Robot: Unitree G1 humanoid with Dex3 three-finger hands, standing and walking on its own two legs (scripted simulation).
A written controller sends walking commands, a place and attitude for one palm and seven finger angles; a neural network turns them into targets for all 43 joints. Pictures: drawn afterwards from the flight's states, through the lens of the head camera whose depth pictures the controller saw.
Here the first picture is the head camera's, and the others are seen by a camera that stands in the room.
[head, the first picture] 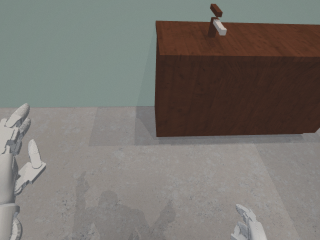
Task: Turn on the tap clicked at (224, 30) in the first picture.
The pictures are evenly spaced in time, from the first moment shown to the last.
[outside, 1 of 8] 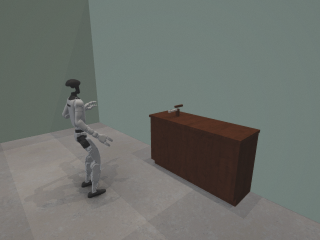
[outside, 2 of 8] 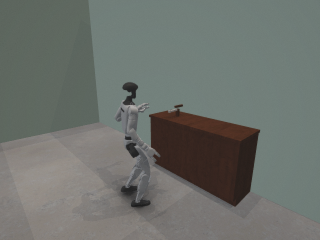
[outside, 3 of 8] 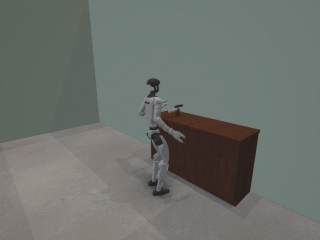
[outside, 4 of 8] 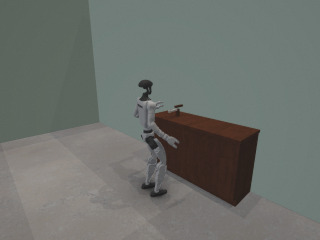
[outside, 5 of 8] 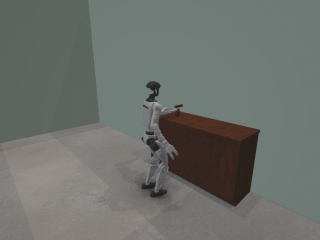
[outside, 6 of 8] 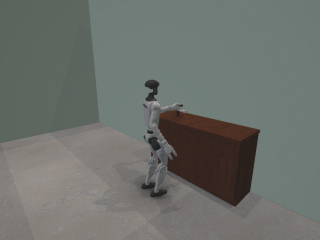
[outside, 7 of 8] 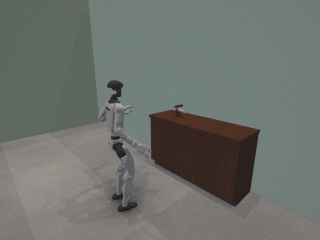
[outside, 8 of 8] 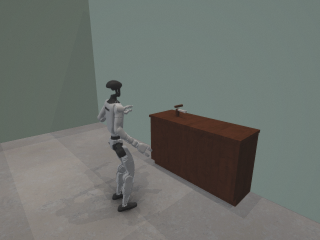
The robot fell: no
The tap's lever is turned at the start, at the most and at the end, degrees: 0 81 81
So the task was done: yes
